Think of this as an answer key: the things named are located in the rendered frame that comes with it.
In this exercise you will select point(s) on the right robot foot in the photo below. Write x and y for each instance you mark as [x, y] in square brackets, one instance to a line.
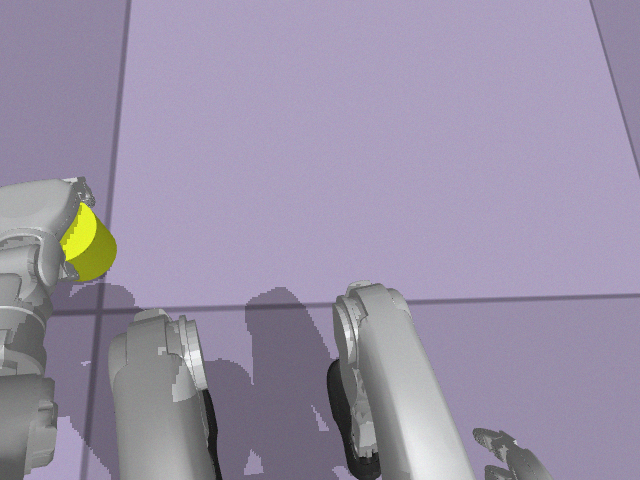
[361, 468]

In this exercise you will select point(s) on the left robot hand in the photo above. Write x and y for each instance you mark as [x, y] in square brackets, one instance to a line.
[49, 205]

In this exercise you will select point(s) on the right robot hand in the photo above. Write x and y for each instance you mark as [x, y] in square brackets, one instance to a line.
[522, 463]

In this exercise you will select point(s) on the mug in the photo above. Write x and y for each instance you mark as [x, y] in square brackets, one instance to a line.
[88, 245]

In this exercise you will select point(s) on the left robot arm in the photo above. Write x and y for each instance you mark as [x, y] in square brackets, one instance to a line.
[29, 270]

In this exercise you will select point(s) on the left robot foot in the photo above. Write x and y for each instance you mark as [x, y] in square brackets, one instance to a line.
[213, 431]

